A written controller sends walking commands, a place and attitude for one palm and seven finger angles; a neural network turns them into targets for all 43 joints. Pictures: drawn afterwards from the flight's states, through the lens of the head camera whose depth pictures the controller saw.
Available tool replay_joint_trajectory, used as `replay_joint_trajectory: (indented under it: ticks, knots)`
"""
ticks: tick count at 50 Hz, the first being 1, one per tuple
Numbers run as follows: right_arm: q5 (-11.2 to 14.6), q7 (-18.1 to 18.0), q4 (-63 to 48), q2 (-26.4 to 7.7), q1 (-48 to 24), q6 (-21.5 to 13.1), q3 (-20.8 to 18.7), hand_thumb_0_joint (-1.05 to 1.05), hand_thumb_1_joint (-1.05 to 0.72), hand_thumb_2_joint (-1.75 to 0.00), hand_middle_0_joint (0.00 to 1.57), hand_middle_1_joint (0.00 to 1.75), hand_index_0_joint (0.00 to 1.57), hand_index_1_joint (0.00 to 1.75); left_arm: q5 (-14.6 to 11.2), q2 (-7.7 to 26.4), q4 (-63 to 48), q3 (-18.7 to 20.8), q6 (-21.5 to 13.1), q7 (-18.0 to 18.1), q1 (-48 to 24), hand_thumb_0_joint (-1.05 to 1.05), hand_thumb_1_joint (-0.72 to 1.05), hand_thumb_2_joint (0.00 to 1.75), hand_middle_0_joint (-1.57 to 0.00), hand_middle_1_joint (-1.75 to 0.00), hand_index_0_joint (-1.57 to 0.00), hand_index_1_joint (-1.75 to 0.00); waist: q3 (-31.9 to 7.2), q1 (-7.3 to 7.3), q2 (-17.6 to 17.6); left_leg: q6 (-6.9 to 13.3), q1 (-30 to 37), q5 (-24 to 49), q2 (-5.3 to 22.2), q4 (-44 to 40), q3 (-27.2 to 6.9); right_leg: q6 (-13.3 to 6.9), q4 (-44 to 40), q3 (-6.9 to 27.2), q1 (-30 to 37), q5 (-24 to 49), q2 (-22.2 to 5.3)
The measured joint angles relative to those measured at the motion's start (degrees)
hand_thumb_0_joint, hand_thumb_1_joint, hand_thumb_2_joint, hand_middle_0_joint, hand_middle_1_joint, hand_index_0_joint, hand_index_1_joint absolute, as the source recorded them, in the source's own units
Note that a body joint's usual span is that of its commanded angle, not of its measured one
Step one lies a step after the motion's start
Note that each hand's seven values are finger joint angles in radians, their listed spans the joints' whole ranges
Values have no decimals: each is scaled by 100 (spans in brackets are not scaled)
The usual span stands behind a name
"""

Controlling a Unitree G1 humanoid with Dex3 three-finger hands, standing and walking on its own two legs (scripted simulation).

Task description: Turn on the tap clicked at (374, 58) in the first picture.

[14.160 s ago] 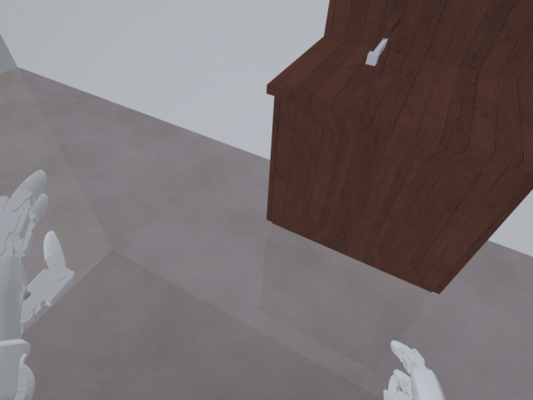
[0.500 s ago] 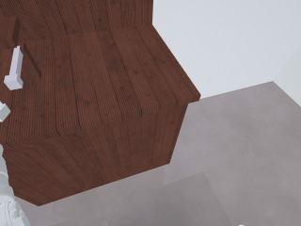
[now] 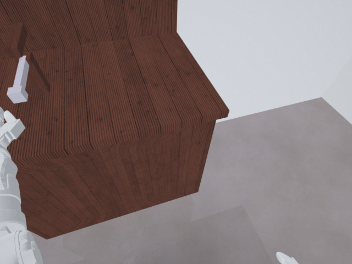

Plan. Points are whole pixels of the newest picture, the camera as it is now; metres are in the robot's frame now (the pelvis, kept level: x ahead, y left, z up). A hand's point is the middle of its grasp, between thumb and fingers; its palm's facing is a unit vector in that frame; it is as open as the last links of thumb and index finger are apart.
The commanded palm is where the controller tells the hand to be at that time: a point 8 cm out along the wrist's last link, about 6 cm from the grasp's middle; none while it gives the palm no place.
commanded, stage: push the lever round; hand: left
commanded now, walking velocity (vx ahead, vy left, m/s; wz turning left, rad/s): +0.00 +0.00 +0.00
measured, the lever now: (17, 94) +0.44 +0.39 +0.14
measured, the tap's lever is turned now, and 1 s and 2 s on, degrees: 0 9 35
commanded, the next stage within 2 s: none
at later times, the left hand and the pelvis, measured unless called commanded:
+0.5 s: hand (33, 122) +0.38 +0.33 +0.12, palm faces +0.61 -0.79 -0.06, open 7.8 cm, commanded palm +0.34 +0.36 +0.12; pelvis +0.00 -0.01 +0.00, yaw +0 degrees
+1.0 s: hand (55, 113) +0.41 +0.30 +0.12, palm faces +0.67 -0.74 -0.05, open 8.0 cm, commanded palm +0.36 +0.32 +0.12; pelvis +0.01 +0.00 +0.00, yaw +0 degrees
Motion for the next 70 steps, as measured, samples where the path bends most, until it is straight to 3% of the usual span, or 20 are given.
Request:
replay_joint_trajectory:
  ticks: [8,17,37,47,58,70]
  knots:
    - [14,10,76,-86,192,56,-66,1,-91,-90,20,30,21,30,-30,126,243,93,-101,-53,-97,1,90,90,-15,-15,-15,-15,-1,-99,17,-52,-43,12,65,-6,36,-55,32,36,-84,17,62]
    - [38,43,79,-87,280,121,-124,1,-91,-90,20,30,21,30,-97,-88,-98,109,-51,96,209,1,90,90,-15,-15,-15,-15,-55,-127,42,-71,55,-8,92,-37,95,-74,62,97,-36,-9,88]
    - [-75,69,89,61,-109,71,-35,1,-91,-90,20,30,21,30,175,-609,-183,-388,106,1170,-247,1,90,90,-15,-15,-13,-15,-45,-73,23,-31,35,33,13,-87,7,-31,-32,13,5,9,13]
    - [-154,118,227,104,-87,165,-105,1,-91,-90,20,30,21,30,317,-1109,-653,-700,220,1851,-198,1,90,90,-15,-15,-11,-14,-41,-30,27,11,154,9,-45,-146,8,19,-94,18,136,-25,-42]
    - [-251,168,309,179,-172,268,-156,1,-91,-90,20,30,21,30,561,-1444,-629,-896,421,2545,-410,1,90,90,-15,-15,-10,-14,-90,-49,47,18,206,21,-71,-184,17,35,-109,28,179,-27,-69]
    - [-360,242,402,198,-212,328,-193,1,-91,-90,20,30,21,30,836,-1626,-136,-921,399,3225,-896,1,90,90,-15,-15,-9,-12,-145,-123,49,-16,69,45,-61,-105,-10,-4,13,-5,28,-33,-60]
